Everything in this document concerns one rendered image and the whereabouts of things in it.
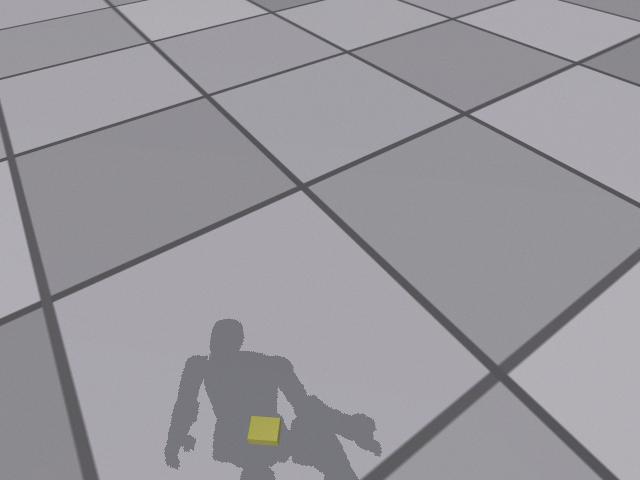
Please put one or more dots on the small box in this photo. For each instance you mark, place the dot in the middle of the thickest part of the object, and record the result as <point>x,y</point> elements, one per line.
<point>264,430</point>

